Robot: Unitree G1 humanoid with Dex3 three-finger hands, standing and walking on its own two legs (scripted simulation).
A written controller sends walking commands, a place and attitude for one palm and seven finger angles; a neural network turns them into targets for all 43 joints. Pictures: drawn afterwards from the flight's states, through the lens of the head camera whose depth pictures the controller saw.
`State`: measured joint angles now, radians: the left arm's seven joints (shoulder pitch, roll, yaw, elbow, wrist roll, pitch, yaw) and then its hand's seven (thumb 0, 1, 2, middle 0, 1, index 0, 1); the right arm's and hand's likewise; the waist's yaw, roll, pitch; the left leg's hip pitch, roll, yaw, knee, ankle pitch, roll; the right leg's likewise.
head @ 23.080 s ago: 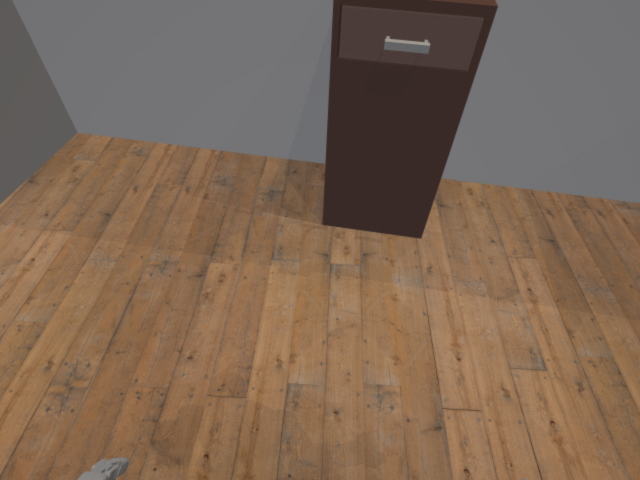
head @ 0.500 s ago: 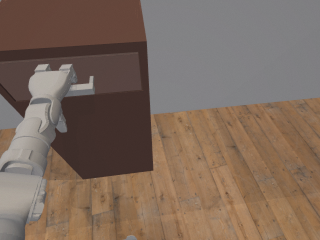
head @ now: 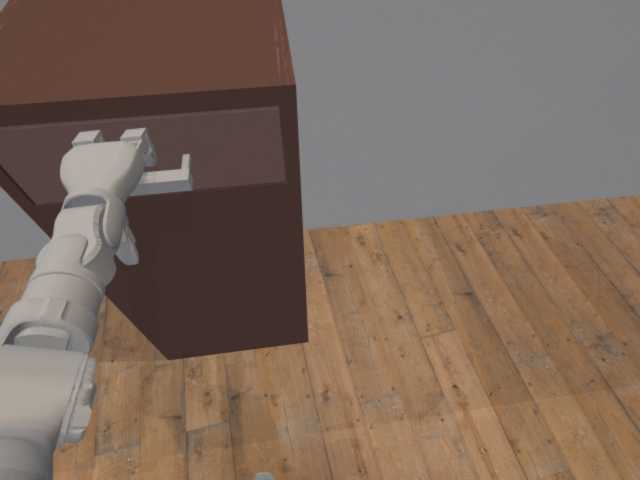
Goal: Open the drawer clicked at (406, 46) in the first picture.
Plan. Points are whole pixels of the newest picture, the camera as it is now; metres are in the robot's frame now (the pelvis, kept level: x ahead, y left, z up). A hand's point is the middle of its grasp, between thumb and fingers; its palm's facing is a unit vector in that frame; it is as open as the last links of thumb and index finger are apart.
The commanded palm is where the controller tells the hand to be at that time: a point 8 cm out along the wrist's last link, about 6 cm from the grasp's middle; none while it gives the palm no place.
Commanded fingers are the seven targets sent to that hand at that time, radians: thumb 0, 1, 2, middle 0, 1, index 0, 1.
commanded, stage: lift the fingers back up to retry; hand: left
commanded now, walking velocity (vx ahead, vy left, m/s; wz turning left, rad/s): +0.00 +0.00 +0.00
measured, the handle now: (146, 173) +0.51 +0.25 +0.07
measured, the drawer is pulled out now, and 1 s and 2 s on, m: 0.00 0.00 0.00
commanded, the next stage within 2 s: re-aim the fingers above the handle in 0.56 s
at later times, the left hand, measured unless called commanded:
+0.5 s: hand (109, 166) +0.46 +0.26 +0.13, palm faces -0.01 -0.02 -1.00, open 13.7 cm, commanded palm +0.44 +0.26 +0.19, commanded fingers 0.00 -0.50 0.30 -0.30 -1.20 -0.30 -1.20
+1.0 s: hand (101, 171) +0.46 +0.26 +0.13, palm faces +0.01 -0.01 -1.00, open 13.9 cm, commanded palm +0.43 +0.25 +0.19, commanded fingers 0.00 -0.50 0.30 -0.30 -1.20 -0.30 -1.20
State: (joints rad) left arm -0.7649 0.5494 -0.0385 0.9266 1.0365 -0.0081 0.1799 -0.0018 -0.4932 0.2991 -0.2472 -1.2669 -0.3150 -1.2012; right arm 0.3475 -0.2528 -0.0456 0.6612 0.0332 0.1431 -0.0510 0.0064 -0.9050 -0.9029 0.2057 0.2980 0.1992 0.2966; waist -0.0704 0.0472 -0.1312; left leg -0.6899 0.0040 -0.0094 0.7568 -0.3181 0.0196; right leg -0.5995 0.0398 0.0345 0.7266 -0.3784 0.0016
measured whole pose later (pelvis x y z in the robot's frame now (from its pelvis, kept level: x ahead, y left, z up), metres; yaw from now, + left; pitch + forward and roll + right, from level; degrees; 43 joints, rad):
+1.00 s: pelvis +0.02 -0.01 +0.01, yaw +1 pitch +11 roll +0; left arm -0.69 0.56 -0.03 0.75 0.98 0.05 0.07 0.00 -0.49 0.30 -0.31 -1.20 -0.31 -1.20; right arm 0.27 -0.26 -0.04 0.67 0.05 0.16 -0.05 0.01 -0.91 -0.90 0.20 0.30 0.20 0.30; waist -0.03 0.07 -0.11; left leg -0.53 0.00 -0.02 0.65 -0.30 0.00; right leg -0.44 0.04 0.03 0.63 -0.37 -0.02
